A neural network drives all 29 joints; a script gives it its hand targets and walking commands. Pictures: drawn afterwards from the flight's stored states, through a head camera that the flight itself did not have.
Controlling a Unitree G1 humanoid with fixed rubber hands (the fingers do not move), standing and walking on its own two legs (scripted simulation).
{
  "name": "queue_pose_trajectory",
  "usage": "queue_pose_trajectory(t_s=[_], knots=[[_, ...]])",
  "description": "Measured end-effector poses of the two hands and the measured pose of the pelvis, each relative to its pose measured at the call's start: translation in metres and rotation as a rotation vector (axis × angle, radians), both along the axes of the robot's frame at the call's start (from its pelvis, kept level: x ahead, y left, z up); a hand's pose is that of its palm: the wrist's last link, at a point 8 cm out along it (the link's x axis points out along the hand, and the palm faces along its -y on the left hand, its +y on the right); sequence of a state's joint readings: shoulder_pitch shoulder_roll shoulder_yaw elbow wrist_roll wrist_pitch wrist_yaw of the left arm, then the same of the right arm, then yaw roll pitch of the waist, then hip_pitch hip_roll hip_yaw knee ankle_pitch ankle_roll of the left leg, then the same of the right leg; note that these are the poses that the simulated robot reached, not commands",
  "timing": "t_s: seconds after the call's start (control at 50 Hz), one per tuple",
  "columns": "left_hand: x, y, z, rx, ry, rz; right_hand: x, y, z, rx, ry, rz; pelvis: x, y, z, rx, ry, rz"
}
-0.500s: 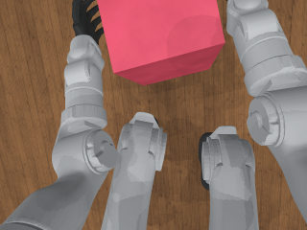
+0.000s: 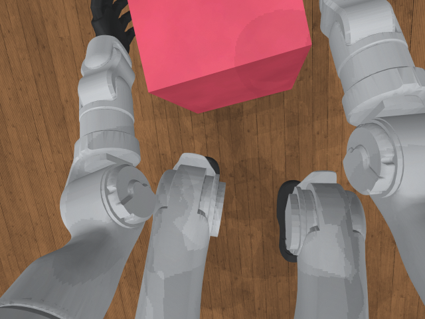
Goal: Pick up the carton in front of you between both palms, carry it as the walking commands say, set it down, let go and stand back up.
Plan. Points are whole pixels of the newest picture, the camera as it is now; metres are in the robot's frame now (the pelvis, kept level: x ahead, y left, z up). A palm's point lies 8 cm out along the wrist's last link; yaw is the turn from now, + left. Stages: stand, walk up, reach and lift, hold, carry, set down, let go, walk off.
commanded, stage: set down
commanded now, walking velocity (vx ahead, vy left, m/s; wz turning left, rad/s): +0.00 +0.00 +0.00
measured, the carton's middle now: (223, 32) +0.52 +0.08 -0.24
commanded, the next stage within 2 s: let go in 1.40 s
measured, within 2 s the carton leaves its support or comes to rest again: rests again in 0.16 s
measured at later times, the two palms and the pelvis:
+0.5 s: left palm (94, 44) +0.48 +0.27 -0.16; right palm out of the picture +0.59 -0.09 -0.15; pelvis -0.01 +0.01 -0.01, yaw +1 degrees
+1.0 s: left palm out of the picture +0.48 +0.27 +0.01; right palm out of the picture +0.59 -0.10 +0.01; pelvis +0.00 +0.01 +0.11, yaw +0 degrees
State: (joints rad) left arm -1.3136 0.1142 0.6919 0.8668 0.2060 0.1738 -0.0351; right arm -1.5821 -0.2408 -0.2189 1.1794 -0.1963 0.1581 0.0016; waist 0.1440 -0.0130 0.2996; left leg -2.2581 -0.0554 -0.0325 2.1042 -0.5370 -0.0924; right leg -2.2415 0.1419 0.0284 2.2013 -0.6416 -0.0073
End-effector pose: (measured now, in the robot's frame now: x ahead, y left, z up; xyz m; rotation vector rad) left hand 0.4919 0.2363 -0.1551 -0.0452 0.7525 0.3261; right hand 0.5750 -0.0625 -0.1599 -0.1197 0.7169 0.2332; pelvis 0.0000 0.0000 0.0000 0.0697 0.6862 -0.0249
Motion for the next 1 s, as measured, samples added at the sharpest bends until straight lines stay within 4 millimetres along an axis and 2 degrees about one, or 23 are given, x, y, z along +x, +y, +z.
queue_pose_trajectory(t_s=[0.1, 0.18, 0.26, 0.34, 0.44, 0.52, 0.62, 0.72, 1.0], knots=[[0.000, 0.001, -0.006, 0.002, -0.001, -0.004, 0.002, -0.001, -0.005, -0.006, -0.010, 0.010, 0.001, 0.001, -0.001, -0.001, -0.009, 0.000], [-0.013, 0.002, -0.026, 0.010, 0.066, -0.001, -0.009, -0.014, -0.028, -0.049, 0.024, -0.015, 0.001, 0.002, -0.001, -0.001, -0.014, 0.000], [-0.024, 0.020, -0.037, 0.038, 0.079, 0.045, -0.015, -0.037, -0.048, -0.086, 0.031, -0.062, 0.001, 0.005, -0.003, 0.000, -0.014, 0.005], [-0.021, 0.035, -0.035, 0.048, 0.031, 0.071, -0.009, -0.044, -0.045, -0.094, -0.016, -0.062, -0.002, 0.006, -0.008, -0.004, -0.022, 0.015], [-0.014, 0.036, -0.021, 0.031, -0.025, 0.079, 0.006, -0.035, -0.017, -0.078, -0.081, -0.057, -0.007, 0.009, -0.011, -0.011, -0.037, 0.021], [-0.010, 0.034, 0.005, 0.020, -0.075, 0.086, 0.013, -0.027, 0.014, -0.084, -0.108, -0.057, -0.010, 0.011, -0.004, -0.020, -0.040, 0.034], [-0.012, 0.035, 0.048, 0.017, -0.098, 0.095, 0.015, -0.020, 0.058, -0.096, -0.095, -0.065, -0.010, 0.012, 0.019, -0.031, -0.015, 0.047], [-0.014, 0.034, 0.085, 0.018, -0.094, 0.094, 0.015, -0.023, 0.095, -0.097, -0.069, -0.077, -0.007, 0.012, 0.046, -0.039, 0.033, 0.054], [-0.012, 0.036, 0.164, 0.039, -0.108, 0.090, 0.018, -0.039, 0.167, -0.089, -0.091, -0.069, 0.004, 0.011, 0.112, -0.040, 0.123, 0.045]])
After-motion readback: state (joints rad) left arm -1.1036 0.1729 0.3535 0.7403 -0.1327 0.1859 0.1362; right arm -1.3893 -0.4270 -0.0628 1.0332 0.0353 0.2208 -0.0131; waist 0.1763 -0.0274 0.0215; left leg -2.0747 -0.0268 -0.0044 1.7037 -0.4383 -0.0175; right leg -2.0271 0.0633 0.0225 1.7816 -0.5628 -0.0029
